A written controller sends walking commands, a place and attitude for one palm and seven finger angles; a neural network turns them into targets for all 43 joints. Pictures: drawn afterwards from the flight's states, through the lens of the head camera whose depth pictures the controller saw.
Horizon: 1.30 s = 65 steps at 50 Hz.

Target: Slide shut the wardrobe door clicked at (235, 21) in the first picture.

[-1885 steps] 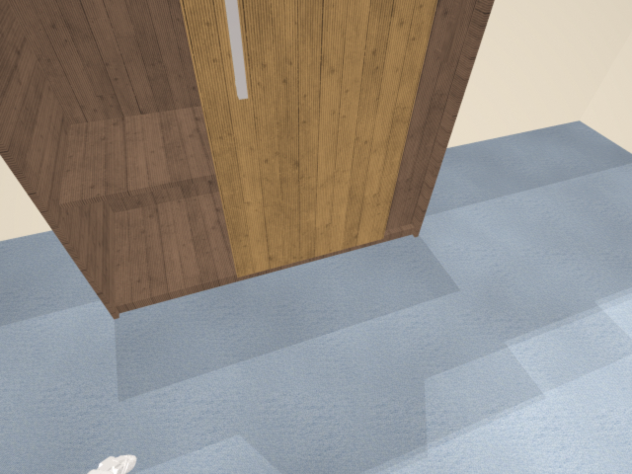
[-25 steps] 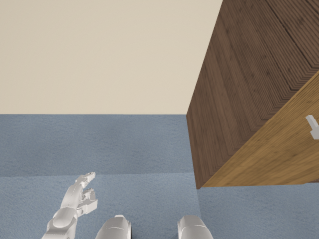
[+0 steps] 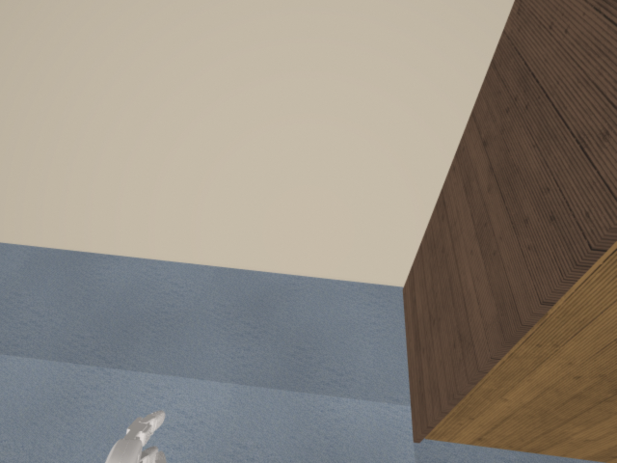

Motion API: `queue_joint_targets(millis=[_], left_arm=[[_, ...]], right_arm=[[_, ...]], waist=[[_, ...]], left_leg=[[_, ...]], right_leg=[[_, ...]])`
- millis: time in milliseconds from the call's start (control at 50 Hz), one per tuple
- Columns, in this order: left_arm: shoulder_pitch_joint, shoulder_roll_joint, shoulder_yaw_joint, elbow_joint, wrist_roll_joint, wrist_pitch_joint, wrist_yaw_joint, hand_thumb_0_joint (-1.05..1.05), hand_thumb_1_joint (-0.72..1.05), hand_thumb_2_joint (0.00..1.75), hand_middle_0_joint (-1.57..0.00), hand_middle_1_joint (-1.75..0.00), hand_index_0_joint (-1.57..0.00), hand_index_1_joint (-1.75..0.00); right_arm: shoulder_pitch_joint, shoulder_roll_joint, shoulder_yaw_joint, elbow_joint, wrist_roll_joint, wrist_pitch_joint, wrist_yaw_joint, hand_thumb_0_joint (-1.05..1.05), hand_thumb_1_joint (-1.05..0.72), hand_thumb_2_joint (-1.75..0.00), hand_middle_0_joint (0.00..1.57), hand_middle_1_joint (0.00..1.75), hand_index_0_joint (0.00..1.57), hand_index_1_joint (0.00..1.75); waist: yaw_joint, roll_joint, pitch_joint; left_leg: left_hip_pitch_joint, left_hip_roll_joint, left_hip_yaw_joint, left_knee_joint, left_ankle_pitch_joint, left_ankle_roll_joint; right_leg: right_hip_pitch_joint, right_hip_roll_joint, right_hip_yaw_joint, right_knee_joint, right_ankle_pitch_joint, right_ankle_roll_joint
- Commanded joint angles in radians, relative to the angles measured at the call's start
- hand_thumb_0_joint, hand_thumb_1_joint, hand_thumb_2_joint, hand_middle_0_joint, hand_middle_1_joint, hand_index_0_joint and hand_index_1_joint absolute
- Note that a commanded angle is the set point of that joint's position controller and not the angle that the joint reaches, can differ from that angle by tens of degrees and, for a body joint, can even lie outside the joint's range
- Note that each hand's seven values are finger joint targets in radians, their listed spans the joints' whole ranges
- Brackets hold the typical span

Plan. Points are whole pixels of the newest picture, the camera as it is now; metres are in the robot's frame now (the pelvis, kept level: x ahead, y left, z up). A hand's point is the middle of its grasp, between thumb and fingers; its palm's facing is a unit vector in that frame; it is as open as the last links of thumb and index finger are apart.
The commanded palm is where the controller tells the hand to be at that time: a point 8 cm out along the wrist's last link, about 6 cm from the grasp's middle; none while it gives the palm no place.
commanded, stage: stop walking and hold the door there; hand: right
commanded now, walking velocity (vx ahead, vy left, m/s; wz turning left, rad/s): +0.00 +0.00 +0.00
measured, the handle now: out of the picture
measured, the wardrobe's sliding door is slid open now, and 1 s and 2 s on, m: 0.00 0.01 0.01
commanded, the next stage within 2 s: none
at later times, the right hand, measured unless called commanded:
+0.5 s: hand out of the picture +0.28 -0.40 +0.16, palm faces +0.72 +0.62 -0.32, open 6.6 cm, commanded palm +0.23 -0.42 +0.15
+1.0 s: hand out of the picture +0.28 -0.42 +0.15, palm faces +0.59 +0.75 -0.30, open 5.9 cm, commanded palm +0.23 -0.44 +0.15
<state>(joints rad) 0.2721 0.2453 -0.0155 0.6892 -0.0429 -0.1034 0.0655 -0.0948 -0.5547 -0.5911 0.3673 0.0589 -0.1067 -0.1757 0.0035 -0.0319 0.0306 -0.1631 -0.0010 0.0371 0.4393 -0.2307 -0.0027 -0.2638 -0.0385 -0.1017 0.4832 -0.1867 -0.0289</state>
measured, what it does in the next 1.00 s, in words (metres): steps on the spot: right foot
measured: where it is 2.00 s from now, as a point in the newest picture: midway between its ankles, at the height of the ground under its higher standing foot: outside the picture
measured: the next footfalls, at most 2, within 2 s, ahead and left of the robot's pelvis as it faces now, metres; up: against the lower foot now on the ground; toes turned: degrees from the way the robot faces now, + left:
right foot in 0.84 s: +0.04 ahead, -0.16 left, +0.00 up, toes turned -2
left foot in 1.06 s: -0.04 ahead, +0.05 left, +0.00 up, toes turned +7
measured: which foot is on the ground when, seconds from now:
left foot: down 0.00-0.90, up 0.92-1.00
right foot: down 0.00-0.66, up 0.68-0.82, down 0.84-1.00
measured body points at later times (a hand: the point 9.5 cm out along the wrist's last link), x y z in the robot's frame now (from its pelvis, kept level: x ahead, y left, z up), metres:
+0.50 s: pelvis +0.01 +0.01 +0.00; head +0.00 +0.01 +0.45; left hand +0.16 +0.27 -0.08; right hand +0.24 -0.43 +0.17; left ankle +0.00 +0.12 -0.74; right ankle +0.05 -0.10 -0.74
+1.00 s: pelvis -0.05 -0.07 -0.01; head -0.02 -0.07 +0.44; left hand +0.11 +0.18 -0.11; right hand +0.24 -0.45 +0.17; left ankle -0.05 +0.08 -0.72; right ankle +0.00 -0.16 -0.74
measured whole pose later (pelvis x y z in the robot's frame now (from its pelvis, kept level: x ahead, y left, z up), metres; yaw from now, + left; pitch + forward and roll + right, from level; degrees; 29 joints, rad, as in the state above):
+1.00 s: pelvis -0.05 -0.07 -0.01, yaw +0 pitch -1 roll +0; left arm 0.16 0.25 0.01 0.66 -0.06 -0.06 0.08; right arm -0.23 -0.52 -0.47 0.34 0.06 -0.18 -0.14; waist -0.01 -0.01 0.11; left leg -0.33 0.09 0.04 0.75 -0.44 -0.03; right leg -0.34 0.02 -0.06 0.59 -0.23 -0.05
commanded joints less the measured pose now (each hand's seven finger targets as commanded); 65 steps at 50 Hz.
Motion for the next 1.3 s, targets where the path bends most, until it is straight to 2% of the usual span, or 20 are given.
queue_joint_targets(millis=[0, 80, 480, 580, 640, 680, 720, 820, 880, 920, 980, 1020, 1040, 1060, 1080, 1100, 1120, 1140, 1240, 1280], left_arm=[[-0.101, 0.177, 0.075, -0.133, -0.004, -0.052, 0.021, 0.0, 0.9, 0.9, -0.2, -0.3, -0.2, -0.3], [-0.105, 0.18, 0.071, -0.12, -0.002, -0.041, 0.025, 0.0, 0.9, 0.9, -0.2, -0.3, -0.2, -0.3], [-0.115, 0.185, 0.077, -0.134, -0.011, -0.011, 0.033, 0.0, 0.9, 0.9, -0.2, -0.3, -0.2, -0.3], [-0.118, 0.191, 0.09, -0.132, -0.008, 0.013, 0.031, 0.0, 0.9, 0.9, -0.2, -0.3, -0.2, -0.3], [-0.131, 0.185, 0.093, -0.136, -0.014, 0.028, 0.028, 0.0, 0.9, 0.9, -0.2, -0.3, -0.2, -0.3], [-0.126, 0.181, 0.089, -0.135, -0.02, 0.025, 0.023, 0.0, 0.9, 0.9, -0.2, -0.3, -0.2, -0.3], [-0.127, 0.185, 0.086, -0.122, -0.018, 0.019, 0.022, 0.0, 0.9, 0.9, -0.2, -0.3, -0.2, -0.3], [-0.166, 0.178, 0.087, -0.127, -0.017, 0.018, 0.039, 0.0, 0.9, 0.9, -0.2, -0.3, -0.2, -0.3], [-0.167, 0.161, 0.076, -0.152, -0.02, 0.019, 0.033, 0.0, 0.9, 0.9, -0.2, -0.3, -0.2, -0.3], [-0.167, 0.153, 0.072, -0.16, -0.015, 0.001, 0.028, 0.0, 0.9, 0.9, -0.2, -0.3, -0.2, -0.3], [-0.157, 0.178, 0.08, -0.134, -0.012, -0.015, 0.02, 0.0, 0.9, 0.9, -0.2, -0.3, -0.2, -0.3], [-0.187, 0.159, 0.064, -0.139, -0.006, -0.019, 0.006, 0.0, 0.9, 0.9, -0.2, -0.3, -0.2, -0.3], [-0.19, 0.146, 0.058, -0.141, 0.0, -0.016, 0.0, 0.0, 0.9, 0.9, -0.2, -0.3, -0.2, -0.3], [-0.188, 0.14, 0.062, -0.145, 0.007, -0.006, -0.005, 0.0, 0.9, 0.9, -0.2, -0.3, -0.2, -0.3], [-0.17, 0.192, 0.07, -0.123, 0.021, 0.001, -0.009, 0.0, 0.9, 0.9, -0.2, -0.3, -0.2, -0.3], [-0.14, 0.192, 0.085, -0.094, 0.013, -0.001, -0.014, 0.0, 0.9, 0.9, -0.2, -0.3, -0.2, -0.3], [-0.175, 0.16, 0.065, -0.107, 0.01, -0.004, -0.015, 0.0, 0.9, 0.9, -0.2, -0.3, -0.2, -0.3], [-0.176, 0.148, 0.053, -0.099, 0.015, -0.003, -0.014, 0.0, 0.9, 0.9, -0.2, -0.3, -0.2, -0.3], [-0.219, 0.099, 0.056, -0.115, 0.011, 0.002, -0.002, 0.0, 0.9, 0.9, -0.2, -0.3, -0.2, -0.3], [-0.203, 0.101, 0.064, -0.123, 0.01, 0.006, 0.013, 0.0, 0.9, 0.9, -0.2, -0.3, -0.2, -0.3]], right_arm=[[-0.214, -0.315, -0.019, -0.152, -0.028, -0.065, 0.015, 0.0, -0.9, -0.9, 0.45, 1.4, 0.45, 1.4], [-0.192, -0.296, -0.001, -0.1, -0.034, -0.064, 0.019, 0.0, -0.9, -0.9, 0.45, 1.4, 0.45, 1.4], [-0.157, -0.343, -0.047, -0.014, -0.029, -0.074, 0.019, 0.0, -0.9, -0.9, 0.45, 1.4, 0.45, 1.4], [-0.168, -0.382, -0.075, 0.028, -0.045, -0.081, 0.018, 0.0, -0.9, -0.9, 0.45, 1.4, 0.45, 1.4], [-0.187, -0.395, -0.087, 0.048, -0.042, -0.088, 0.024, 0.0, -0.9, -0.9, 0.45, 1.4, 0.45, 1.4], [-0.215, -0.345, -0.04, 0.031, -0.036, -0.091, 0.032, 0.0, -0.9, -0.9, 0.45, 1.4, 0.45, 1.4], [-0.206, -0.404, -0.111, 0.045, -0.041, -0.1, 0.029, 0.0, -0.9, -0.9, 0.45, 1.4, 0.45, 1.4], [-0.272, -0.315, -0.009, -0.129, -0.031, -0.124, 0.035, 0.0, -0.9, -0.9, 0.45, 1.4, 0.45, 1.4], [-0.287, -0.22, 0.093, -0.196, -0.028, -0.133, 0.049, 0.0, -0.9, -0.9, 0.45, 1.4, 0.45, 1.4], [-0.323, -0.188, 0.119, -0.251, -0.024, -0.139, 0.046, 0.0, -0.9, -0.9, 0.45, 1.4, 0.45, 1.4], [-0.322, -0.276, 0.037, -0.206, -0.019, -0.122, 0.034, 0.0, -0.9, -0.9, 0.45, 1.4, 0.45, 1.4], [-0.367, -0.209, 0.109, -0.211, -0.015, -0.111, 0.045, 0.0, -0.9, -0.9, 0.45, 1.4, 0.45, 1.4], [-0.379, -0.217, 0.117, -0.207, -0.021, -0.112, 0.048, 0.0, -0.9, -0.9, 0.45, 1.4, 0.45, 1.4], [-0.386, -0.289, 0.077, -0.16, -0.031, -0.114, 0.044, 0.0, -0.9, -0.9, 0.45, 1.4, 0.45, 1.4], [-0.382, -0.271, 0.074, -0.084, -0.011, -0.109, 0.046, 0.0, -0.9, -0.9, 0.45, 1.4, 0.45, 1.4], [-0.455, -0.28, 0.049, -0.093, -0.015, -0.108, 0.046, 0.0, -0.9, -0.9, 0.45, 1.4, 0.45, 1.4], [-0.513, -0.2, 0.124, -0.131, -0.017, -0.113, 0.06, 0.0, -0.9, -0.9, 0.45, 1.4, 0.45, 1.4], [-0.551, -0.247, 0.081, -0.137, -0.022, -0.131, 0.059, 0.0, -0.9, -0.9, 0.45, 1.4, 0.45, 1.4], [-0.585, -0.159, 0.179, -0.251, -0.025, -0.149, 0.069, 0.0, -0.9, -0.9, 0.45, 1.4, 0.45, 1.4], [-0.613, -0.039, 0.281, -0.357, -0.011, -0.145, 0.071, 0.0, -0.9, -0.9, 0.45, 1.4, 0.45, 1.4]], waist=[[0.011, 0.091, -0.154], [0.012, -0.031, -0.149], [0.004, -0.018, -0.121], [-0.004, 0.024, -0.129], [-0.014, 0.128, -0.132], [-0.013, 0.153, -0.137], [-0.012, 0.202, -0.129], [0.005, 0.02, -0.168], [-0.001, -0.198, -0.2], [-0.009, -0.219, -0.179], [-0.025, -0.151, -0.197], [-0.031, -0.104, -0.186], [-0.035, 0.019, -0.177], [-0.029, 0.287, -0.139], [-0.023, 0.218, -0.125], [-0.023, 0.28, -0.147], [-0.011, 0.287, -0.158], [0.002, 0.288, -0.167], [-0.008, 0.197, -0.145], [0.036, 0.049, -0.176]], left_leg=[[-0.083, 0.107, -0.189, -0.155, -0.03, 0.047], [-0.082, 0.081, -0.141, -0.112, 0.043, 0.032], [-0.084, 0.067, -0.125, -0.129, 0.08, 0.023], [-0.039, 0.174, -0.205, -0.116, 0.37, 0.046], [0.005, 0.296, -0.27, -0.085, 0.568, 0.098], [0.031, 0.363, -0.277, -0.069, 0.551, 0.131], [0.018, 0.381, -0.252, -0.041, 0.529, 0.127], [-0.071, 0.216, -0.076, 0.118, 0.372, 0.017], [-0.115, 0.091, 0.016, 0.275, -0.074, -0.026], [-0.132, 0.051, 0.038, 0.413, -0.293, -0.027], [-0.088, 0.067, 0.056, 0.275, -0.201, -0.021], [0.028, 0.103, 0.052, 0.062, -0.083, -0.008], [0.111, 0.217, -0.06, -0.092, -0.025, 0.04], [0.176, 0.476, -0.441, -0.198, 0.053, 0.15], [0.095, 0.612, -0.524, -0.212, 0.142, 0.205], [0.053, 0.584, -0.418, -0.163, 0.106, 0.178], [0.08, 0.549, -0.343, -0.122, 0.089, 0.164], [0.089, 0.504, -0.241, -0.101, 0.106, 0.137], [-0.042, 0.396, -0.02, -0.011, 0.121, 0.057], [-0.118, 0.262, 0.084, 0.172, 0.046, 0.015]], right_leg=[[0.113, -0.061, 0.128, -0.047, -0.096, 0.006], [0.117, -0.084, 0.141, -0.086, -0.038, -0.002], [0.114, -0.083, 0.116, -0.099, -0.022, -0.002], [0.055, -0.044, 0.093, 0.05, 0.134, 0.014], [-0.055, -0.011, 0.121, 0.2, -0.098, 0.026], [-0.127, -0.008, 0.171, 0.285, -0.211, 0.023], [-0.13, -0.032, 0.195, 0.251, -0.216, 0.021], [0.086, -0.066, 0.151, -0.03, 0.237, 0.011], [0.072, -0.153, 0.233, -0.076, 0.268, -0.059], [0.028, -0.183, 0.297, -0.148, 0.189, -0.125], [0.049, -0.131, 0.228, -0.077, 0.194, -0.113], [-0.024, -0.077, 0.199, -0.025, 0.043, -0.06], [-0.132, -0.013, 0.158, 0.097, -0.1, -0.019], [-0.334, 0.087, 0.102, 0.369, -0.271, 0.042], [-0.375, 0.067, 0.195, 0.637, -0.292, 0.067], [-0.347, 0.007, 0.294, 0.723, -0.259, 0.063], [-0.37, -0.004, 0.28, 0.757, -0.23, 0.063], [-0.364, -0.027, 0.257, 0.739, -0.198, 0.063], [0.004, 0.02, 0.019, 0.157, -0.216, 0.031], [0.203, 0.05, -0.054, -0.022, -0.058, 0.041]])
